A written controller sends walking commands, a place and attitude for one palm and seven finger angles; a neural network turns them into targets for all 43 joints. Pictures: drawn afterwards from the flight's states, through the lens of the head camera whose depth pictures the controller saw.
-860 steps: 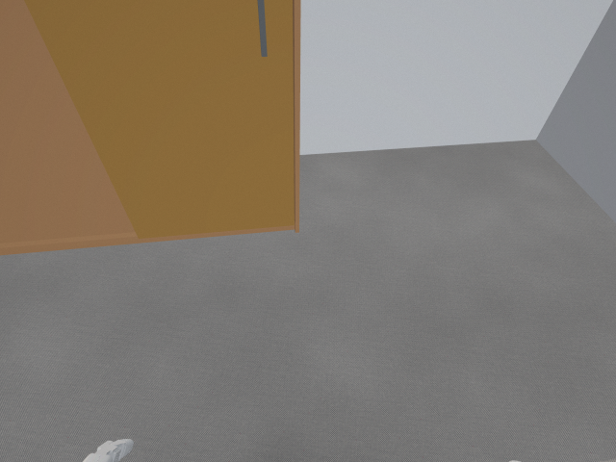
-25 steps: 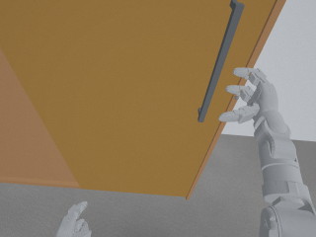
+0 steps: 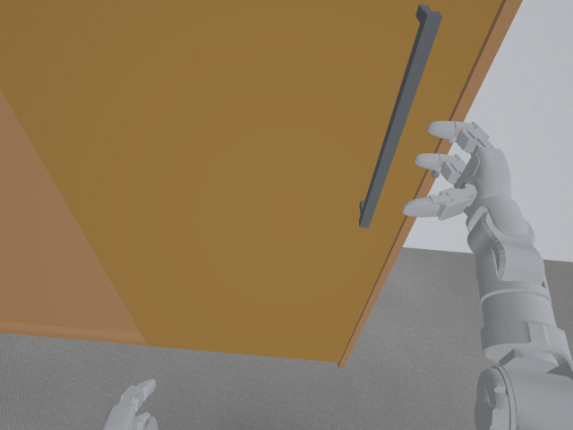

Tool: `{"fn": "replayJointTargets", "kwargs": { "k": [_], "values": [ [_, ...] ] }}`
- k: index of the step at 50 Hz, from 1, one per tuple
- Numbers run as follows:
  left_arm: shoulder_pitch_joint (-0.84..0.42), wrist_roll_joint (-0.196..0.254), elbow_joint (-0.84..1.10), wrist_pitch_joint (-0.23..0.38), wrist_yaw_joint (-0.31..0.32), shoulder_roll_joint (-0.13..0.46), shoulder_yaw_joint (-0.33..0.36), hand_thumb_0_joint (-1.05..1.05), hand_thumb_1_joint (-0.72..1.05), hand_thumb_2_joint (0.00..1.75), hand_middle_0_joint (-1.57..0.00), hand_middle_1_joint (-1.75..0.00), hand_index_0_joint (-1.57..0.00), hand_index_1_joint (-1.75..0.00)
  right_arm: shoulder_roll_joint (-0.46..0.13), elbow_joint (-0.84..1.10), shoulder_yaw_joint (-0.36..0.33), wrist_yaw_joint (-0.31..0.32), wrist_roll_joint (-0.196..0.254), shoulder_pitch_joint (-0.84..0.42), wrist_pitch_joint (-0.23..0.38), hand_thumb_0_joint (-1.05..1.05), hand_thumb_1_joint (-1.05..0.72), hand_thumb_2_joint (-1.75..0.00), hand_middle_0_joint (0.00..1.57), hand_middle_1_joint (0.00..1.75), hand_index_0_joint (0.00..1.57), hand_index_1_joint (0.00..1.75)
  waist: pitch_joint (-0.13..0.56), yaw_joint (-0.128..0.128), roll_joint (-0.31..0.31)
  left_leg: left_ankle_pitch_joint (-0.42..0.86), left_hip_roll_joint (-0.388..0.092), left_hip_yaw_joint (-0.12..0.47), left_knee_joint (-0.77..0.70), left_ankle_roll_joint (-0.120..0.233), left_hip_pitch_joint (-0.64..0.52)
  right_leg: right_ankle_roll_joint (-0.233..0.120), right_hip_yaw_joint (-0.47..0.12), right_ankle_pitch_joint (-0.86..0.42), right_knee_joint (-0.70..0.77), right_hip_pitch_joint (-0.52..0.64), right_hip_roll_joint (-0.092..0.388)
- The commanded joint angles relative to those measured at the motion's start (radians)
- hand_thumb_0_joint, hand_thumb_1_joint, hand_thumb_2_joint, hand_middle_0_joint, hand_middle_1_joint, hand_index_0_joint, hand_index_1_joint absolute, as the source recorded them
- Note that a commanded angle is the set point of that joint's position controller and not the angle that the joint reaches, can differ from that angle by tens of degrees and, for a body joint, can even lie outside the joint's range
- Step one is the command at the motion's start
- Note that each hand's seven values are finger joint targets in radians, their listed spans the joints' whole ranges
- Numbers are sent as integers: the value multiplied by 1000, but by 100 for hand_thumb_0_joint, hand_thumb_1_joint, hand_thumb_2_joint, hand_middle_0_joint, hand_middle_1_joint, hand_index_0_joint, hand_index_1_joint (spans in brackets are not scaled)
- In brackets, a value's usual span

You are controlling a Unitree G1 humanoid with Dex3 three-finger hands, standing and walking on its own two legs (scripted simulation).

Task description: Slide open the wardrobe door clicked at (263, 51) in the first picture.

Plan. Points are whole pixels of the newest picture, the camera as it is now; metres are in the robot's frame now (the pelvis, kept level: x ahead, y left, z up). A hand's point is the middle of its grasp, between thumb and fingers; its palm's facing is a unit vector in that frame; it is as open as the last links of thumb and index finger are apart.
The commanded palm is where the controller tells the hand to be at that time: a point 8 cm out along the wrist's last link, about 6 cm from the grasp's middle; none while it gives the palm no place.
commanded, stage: move the hooked fingers beside the handle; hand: right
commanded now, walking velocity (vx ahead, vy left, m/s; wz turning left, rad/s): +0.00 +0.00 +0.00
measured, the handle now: (388, 138) +0.47 -0.10 +0.20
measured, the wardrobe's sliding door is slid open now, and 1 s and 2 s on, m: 0.00 0.00 0.00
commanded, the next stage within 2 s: none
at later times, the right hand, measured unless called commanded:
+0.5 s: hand (426, 182) +0.41 -0.15 +0.17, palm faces +0.01 +1.00 +0.02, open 14.0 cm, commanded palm +0.39 -0.20 +0.18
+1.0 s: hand (433, 189) +0.39 -0.15 +0.18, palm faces +0.02 +1.00 +0.01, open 14.0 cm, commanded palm +0.37 -0.21 +0.18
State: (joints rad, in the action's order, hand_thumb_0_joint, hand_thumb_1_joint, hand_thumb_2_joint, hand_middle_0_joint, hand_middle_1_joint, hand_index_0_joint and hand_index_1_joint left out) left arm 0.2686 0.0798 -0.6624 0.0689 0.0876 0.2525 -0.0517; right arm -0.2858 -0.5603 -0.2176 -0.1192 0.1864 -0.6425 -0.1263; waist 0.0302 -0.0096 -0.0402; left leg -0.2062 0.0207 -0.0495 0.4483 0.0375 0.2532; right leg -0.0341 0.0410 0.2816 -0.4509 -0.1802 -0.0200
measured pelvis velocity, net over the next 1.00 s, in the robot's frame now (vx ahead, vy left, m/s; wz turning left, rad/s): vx -0.01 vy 0.00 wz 0.00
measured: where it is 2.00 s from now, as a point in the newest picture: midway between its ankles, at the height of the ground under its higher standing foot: outside the picture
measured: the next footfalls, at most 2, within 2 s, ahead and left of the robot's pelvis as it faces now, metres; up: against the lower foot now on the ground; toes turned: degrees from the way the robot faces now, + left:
none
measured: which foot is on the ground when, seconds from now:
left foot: down 0.00-1.00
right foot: down 0.00-1.00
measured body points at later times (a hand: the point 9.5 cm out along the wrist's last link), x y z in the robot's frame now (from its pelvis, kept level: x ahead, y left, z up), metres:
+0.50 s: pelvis +0.00 +0.00 +0.00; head +0.00 +0.01 +0.45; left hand +0.16 +0.23 -0.10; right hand +0.40 -0.21 +0.17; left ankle +0.02 +0.10 -0.74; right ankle -0.03 -0.10 -0.74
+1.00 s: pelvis -0.01 +0.00 +0.00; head -0.02 +0.02 +0.45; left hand +0.15 +0.24 -0.10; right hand +0.38 -0.21 +0.18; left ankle +0.02 +0.10 -0.74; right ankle -0.03 -0.10 -0.74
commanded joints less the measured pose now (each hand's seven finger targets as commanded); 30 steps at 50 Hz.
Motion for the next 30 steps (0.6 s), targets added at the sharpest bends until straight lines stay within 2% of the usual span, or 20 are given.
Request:
{"fn": "replayJointTargets", "kwargs": {
  "k": [1, 2, 6, 8, 9, 11, 13, 14, 15, 16, 18, 20, 21, 24, 25, 26, 27, 28, 29, 30],
  "values": [
    [-69, 4, 148, 42, -1, 126, 44, 0, 90, 90, -20, -30, -20, -30, -162, 154, -41, -24, 28, -364, 22, 0, 50, -30, 30, 120, 30, 120, 247, 5, 77, 247, -29, 32, -33, -1, -136, -2, -44, -247, 53, 11, 30],
    [-74, 2, 157, 43, -4, 123, 45, 0, 90, 90, -20, -30, -20, -30, -152, 193, -34, -25, 30, -376, 27, 0, 50, -30, 30, 120, 30, 120, 265, 7, 70, 262, -30, 34, -29, -1, -143, -2, -41, -259, 49, 18, 27],
    [-84, -1, 177, 38, -10, 119, 47, 0, 90, 90, -20, -30, -20, -30, -209, 304, -75, -8, 22, -394, 65, 0, 50, -30, 30, 120, 30, 120, 311, 21, 60, 308, -30, 41, -17, -1, -181, -2, -39, -305, 41, 33, 28],
    [-96, -3, 184, 41, -11, 110, 46, 0, 90, 90, -20, -30, -20, -30, -212, 377, -74, 2, 16, -419, 87, 0, 50, -30, 30, 120, 30, 120, 335, 22, 19, 318, -30, 43, -11, 1, -188, 0, -39, -320, 38, 56, 28],
    [-98, -3, 181, 43, -10, 108, 45, 0, 90, 90, -20, -30, -20, -30, -195, 408, -51, 5, 11, -454, 96, 0, 50, -30, 30, 120, 30, 120, 337, 10, 5, 325, -29, 42, -10, 2, -180, 2, -42, -336, 37, 75, 29],
    [-101, -3, 176, 44, -6, 109, 45, 0, 90, 90, -20, -30, -20, -30, -185, 411, -35, 9, 10, -463, 92, 0, 50, -30, 30, 120, 30, 120, 318, 1, 16, 316, -26, 37, -15, 0, -165, 1, -46, -335, 38, 84, 34],
    [-103, 0, 163, 41, -1, 108, 42, 0, 90, 90, -20, -30, -20, -30, -162, 362, -17, 8, 9, -452, 68, 0, 50, -30, 30, 120, 30, 120, 279, -5, 6, 280, -23, 35, -26, 1, -138, 4, -49, -300, 43, 78, 33],
    [-101, -1, 158, 41, 0, 108, 40, 0, 90, 90, -20, -30, -20, -30, -131, 347, 8, 5, 11, -467, 54, 0, 50, -30, 30, 120, 30, 120, 271, -14, -4, 263, -23, 31, -29, 1, -121, 6, -53, -288, 46, 83, 31],
    [-104, 2, 157, 38, 1, 111, 42, 0, 90, 90, -20, -30, -20, -30, -121, 314, 15, 1, 11, -438, 36, 0, 50, -30, 30, 120, 30, 120, 252, -11, 17, 241, -22, 29, -35, 1, -110, 4, -55, -272, 47, 77, 33],
    [-102, 3, 149, 35, 4, 113, 40, 0, 90, 90, -20, -30, -20, -30, -112, 285, 25, 0, 12, -443, 19, 0, 50, -30, 30, 120, 30, 120, 232, -20, 21, 222, -23, 25, -39, 0, -96, 6, -58, -253, 53, 69, 33],
    [-98, 0, 148, 32, 2, 114, 39, 0, 90, 90, -20, -30, -20, -30, -99, 248, 21, 1, 18, -424, -7, 0, 50, -30, 30, 120, 30, 120, 231, -13, 44, 221, -23, 22, -39, 2, -98, 7, -62, -249, 54, 52, 28],
    [-96, -2, 149, 20, 1, 121, 39, 0, 90, 90, -20, -30, -20, -30, -145, 206, -29, 6, 20, -372, -20, 0, 50, -30, 30, 120, 30, 120, 234, 5, 88, 222, -23, 22, -40, 0, -116, 5, -57, -246, 53, 31, 27],
    [-102, -4, 154, 17, 1, 116, 36, 0, 90, 90, -20, -30, -20, -30, -133, 199, -26, 7, 24, -377, -22, 0, 50, -30, 30, 120, 30, 120, 229, 4, 99, 230, -26, 26, -39, -1, -120, 1, -53, -244, 52, 21, 25],
    [-104, -5, 167, 20, -3, 107, 37, 0, 90, 90, -20, -30, -20, -30, -140, 277, -17, 20, 11, -463, 18, 0, 50, -30, 30, 120, 30, 120, 275, 3, 63, 249, -27, 33, -27, 1, -133, 2, -52, -267, 45, 40, 25],
    [-103, -6, 169, 19, -3, 108, 39, 0, 90, 90, -20, -30, -20, -30, -163, 294, -28, 28, 6, -468, 37, 0, 50, -30, 30, 120, 30, 120, 297, 6, 60, 251, -26, 33, -24, 0, -140, 3, -53, -280, 42, 54, 28],
    [-104, -9, 172, 23, -2, 104, 38, 0, 90, 90, -20, -30, -20, -30, -165, 327, -29, 33, 5, -505, 55, 0, 50, -30, 30, 120, 30, 120, 321, 4, 29, 273, -27, 39, -22, 1, -150, 3, -51, -298, 40, 67, 26],
    [-97, -11, 168, 24, -3, 103, 39, 0, 90, 90, -20, -30, -20, -30, -202, 341, -59, 40, 0, -502, 71, 0, 50, -30, 30, 120, 30, 120, 342, 10, 45, 296, -25, 40, -18, 2, -174, 3, -52, -318, 37, 71, 27],
    [-100, -12, 174, 25, -4, 100, 39, 0, 90, 90, -20, -30, -20, -30, -189, 360, -52, 39, -1, -491, 80, 0, 50, -30, 30, 120, 30, 120, 373, 15, 29, 323, -26, 43, -10, 2, -191, 4, -46, -342, 34, 85, 27],
    [-99, -11, 172, 28, -4, 99, 38, 0, 90, 90, -20, -30, -20, -30, -184, 371, -43, 38, 0, -506, 87, 0, 50, -30, 30, 120, 30, 120, 376, 11, 26, 338, -25, 41, -10, 2, -199, 6, -47, -355, 35, 88, 27],
    [-100, -11, 172, 27, -5, 101, 40, 0, 90, 90, -20, -30, -20, -30, -200, 366, -53, 35, -3, -483, 90, 0, 50, -30, 30, 120, 30, 120, 375, 18, 12, 339, -25, 41, -11, 3, -199, 8, -47, -366, 34, 94, 30]
  ]
}}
